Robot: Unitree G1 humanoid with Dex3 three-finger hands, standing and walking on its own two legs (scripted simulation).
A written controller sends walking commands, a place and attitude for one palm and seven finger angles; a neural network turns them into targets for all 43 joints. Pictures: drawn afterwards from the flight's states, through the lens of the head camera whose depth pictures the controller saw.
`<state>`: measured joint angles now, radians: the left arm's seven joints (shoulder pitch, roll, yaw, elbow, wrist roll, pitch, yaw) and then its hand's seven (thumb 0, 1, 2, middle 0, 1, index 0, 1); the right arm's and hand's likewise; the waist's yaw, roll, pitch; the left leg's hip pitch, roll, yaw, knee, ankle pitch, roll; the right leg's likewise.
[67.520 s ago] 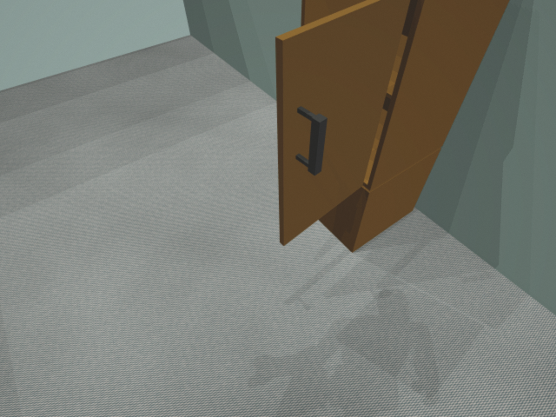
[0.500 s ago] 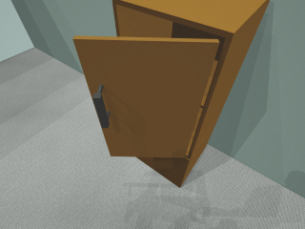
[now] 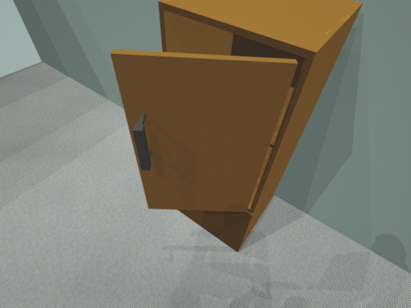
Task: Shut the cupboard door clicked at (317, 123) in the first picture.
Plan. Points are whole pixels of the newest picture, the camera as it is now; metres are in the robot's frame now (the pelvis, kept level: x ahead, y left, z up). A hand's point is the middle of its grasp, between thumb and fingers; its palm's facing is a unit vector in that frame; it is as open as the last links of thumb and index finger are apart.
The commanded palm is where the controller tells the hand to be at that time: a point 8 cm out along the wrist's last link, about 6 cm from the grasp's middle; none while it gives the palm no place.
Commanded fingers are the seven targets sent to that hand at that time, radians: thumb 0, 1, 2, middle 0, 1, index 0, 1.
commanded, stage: look again from close up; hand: left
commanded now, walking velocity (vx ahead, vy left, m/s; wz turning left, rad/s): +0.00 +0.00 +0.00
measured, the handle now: (144, 142) +0.47 +0.19 +0.03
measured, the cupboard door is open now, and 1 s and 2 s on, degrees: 35 35 35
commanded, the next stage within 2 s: raise the hand and make a fist in 0.52 s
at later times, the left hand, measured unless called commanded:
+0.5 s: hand out of the picture +0.05 +0.20 -0.17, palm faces -0.01 -0.98 -0.22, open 7.4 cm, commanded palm none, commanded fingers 0.00 0.90 0.90 -0.20 -0.30 -0.20 -0.30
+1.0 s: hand (120, 284) +0.18 +0.18 -0.06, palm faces +0.08 -1.00 -0.01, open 6.4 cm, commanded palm +0.15 +0.24 -0.05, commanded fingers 0.00 0.90 0.90 -0.55 -0.68 -0.55 -0.68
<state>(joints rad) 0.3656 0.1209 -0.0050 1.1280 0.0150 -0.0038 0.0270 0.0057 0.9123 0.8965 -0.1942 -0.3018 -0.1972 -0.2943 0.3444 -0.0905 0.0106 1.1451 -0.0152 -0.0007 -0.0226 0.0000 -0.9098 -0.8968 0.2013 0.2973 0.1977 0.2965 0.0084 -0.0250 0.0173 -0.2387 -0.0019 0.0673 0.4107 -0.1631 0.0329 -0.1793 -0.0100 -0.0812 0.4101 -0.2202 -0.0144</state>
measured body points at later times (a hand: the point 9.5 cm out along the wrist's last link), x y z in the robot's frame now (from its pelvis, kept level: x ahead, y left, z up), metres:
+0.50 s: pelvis +0.03 +0.02 +0.00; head +0.04 +0.01 +0.44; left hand +0.05 +0.25 -0.16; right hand +0.03 -0.20 -0.17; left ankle +0.04 +0.10 -0.74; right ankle +0.00 -0.11 -0.74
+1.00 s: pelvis +0.00 -0.03 -0.09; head +0.04 -0.02 +0.36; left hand +0.17 +0.23 -0.06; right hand +0.24 -0.28 -0.12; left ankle +0.04 +0.10 -0.74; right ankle +0.01 -0.11 -0.74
